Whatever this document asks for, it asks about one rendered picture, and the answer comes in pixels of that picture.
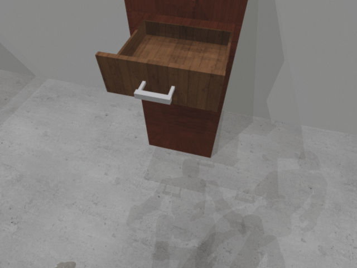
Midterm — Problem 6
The cabinet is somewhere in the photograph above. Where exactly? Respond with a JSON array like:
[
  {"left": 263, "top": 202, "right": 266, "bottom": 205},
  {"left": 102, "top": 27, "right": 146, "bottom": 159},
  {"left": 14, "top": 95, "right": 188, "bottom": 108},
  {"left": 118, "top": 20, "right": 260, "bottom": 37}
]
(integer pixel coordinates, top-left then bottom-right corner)
[{"left": 124, "top": 0, "right": 248, "bottom": 158}]

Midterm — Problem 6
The drawer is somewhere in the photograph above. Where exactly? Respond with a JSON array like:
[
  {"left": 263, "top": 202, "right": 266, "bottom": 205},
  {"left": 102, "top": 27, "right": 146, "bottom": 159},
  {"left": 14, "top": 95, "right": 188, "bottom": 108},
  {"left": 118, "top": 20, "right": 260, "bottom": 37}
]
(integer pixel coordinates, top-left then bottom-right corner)
[{"left": 95, "top": 20, "right": 233, "bottom": 112}]

